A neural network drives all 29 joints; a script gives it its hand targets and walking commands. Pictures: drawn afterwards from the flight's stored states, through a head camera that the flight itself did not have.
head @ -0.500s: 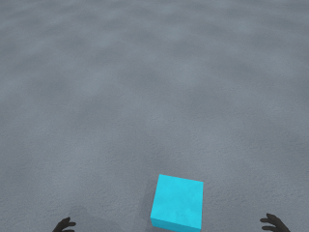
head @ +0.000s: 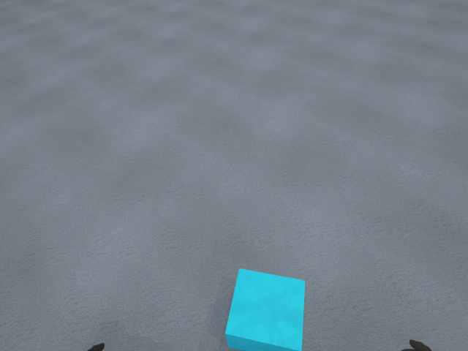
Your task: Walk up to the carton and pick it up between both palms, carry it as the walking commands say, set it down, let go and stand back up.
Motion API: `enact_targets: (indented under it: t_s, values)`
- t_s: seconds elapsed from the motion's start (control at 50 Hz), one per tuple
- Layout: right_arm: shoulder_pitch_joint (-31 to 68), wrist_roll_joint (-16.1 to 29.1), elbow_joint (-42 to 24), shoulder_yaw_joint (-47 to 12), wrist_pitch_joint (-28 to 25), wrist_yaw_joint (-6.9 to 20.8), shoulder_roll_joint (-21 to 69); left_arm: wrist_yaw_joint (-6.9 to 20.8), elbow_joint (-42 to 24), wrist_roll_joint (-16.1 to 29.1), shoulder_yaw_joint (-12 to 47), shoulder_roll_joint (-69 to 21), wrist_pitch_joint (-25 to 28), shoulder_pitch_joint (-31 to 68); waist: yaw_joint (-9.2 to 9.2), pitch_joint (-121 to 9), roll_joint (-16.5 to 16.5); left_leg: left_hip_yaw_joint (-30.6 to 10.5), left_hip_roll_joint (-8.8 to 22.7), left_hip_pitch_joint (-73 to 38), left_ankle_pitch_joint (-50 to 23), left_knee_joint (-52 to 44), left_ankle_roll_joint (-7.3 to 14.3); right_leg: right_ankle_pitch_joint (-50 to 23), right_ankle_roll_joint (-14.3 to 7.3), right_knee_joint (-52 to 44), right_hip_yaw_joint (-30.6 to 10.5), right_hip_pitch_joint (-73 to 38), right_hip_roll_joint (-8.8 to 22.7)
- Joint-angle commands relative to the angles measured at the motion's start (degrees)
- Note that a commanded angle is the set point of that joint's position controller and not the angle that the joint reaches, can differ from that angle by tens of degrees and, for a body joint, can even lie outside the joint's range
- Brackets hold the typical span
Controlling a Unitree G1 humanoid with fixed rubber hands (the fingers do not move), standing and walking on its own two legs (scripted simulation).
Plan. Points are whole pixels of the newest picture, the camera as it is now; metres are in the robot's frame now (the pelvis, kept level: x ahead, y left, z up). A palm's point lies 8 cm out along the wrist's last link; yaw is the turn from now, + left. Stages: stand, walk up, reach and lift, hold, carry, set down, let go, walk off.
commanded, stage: stand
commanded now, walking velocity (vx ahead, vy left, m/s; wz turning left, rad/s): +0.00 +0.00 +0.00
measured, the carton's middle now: (266, 314) +0.42 -0.05 -0.69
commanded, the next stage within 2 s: none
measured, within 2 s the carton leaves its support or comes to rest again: neither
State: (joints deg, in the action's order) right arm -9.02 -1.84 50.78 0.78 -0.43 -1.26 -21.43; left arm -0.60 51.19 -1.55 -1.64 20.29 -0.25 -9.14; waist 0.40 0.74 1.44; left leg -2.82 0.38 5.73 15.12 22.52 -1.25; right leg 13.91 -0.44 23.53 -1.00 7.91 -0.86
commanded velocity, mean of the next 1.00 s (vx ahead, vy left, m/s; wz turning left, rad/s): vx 0.00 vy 0.00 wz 0.00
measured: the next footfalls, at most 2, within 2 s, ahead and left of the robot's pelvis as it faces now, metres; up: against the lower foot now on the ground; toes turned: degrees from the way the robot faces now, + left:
none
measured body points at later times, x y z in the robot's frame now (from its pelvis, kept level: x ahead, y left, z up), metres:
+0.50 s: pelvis -0.02 +0.00 +0.00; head -0.02 +0.00 +0.45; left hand +0.08 +0.32 -0.11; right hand +0.09 -0.31 -0.12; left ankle -0.03 +0.14 -0.74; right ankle -0.01 -0.11 -0.74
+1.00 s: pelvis -0.02 +0.01 +0.00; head -0.02 +0.00 +0.45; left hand +0.08 +0.32 -0.11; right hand +0.08 -0.31 -0.12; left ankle -0.03 +0.14 -0.74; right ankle -0.01 -0.12 -0.74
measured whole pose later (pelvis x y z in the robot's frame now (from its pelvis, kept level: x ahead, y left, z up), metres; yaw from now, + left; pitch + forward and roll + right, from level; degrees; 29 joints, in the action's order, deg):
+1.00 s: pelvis -0.02 +0.01 +0.00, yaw +0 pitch -2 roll +0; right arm -7.5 -1.1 58.6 0.2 -0.8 -0.7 -22.6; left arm -0.4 59.6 -0.8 0.0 22.2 0.3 -6.9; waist 0.4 1.6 0.8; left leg -2.3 0.0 5.0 12.0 19.3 -0.9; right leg 10.8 0.2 20.4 -1.7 7.4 -0.3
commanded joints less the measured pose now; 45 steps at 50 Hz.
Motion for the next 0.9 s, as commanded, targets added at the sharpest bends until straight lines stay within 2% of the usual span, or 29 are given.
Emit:
enact_targets:
  t_s: [0.0,0.36,0.88]
  values:
    - [1.85,0.07,-2.14,1.77,-0.72,-0.16,-8.80,-0.18,-2.12,0.09,-1.89,9.64,0.71,1.99,-0.02,-1.50,-1.22,-3.45,4.86,1.39,-12.90,-3.14,1.16,-12.51,-0.32,-3.64,-5.23,-1.11,6.08]
    - [2.16,0.39,2.28,1.23,-0.88,0.14,-9.79,-0.02,2.51,0.41,-1.01,10.99,0.89,3.00,0.08,-0.41,-1.27,-4.04,5.17,2.10,-9.40,-5.31,1.39,-8.68,-0.47,-5.48,-5.96,-1.10,6.59]
    - [2.98,0.72,5.26,1.10,-0.90,0.35,-10.63,-0.01,5.85,0.74,-0.22,11.91,1.08,3.96,0.02,-0.72,-1.34,-4.07,5.56,1.18,-10.28,-6.13,1.76,-10.05,-0.64,-6.08,-6.32,-1.36,7.00]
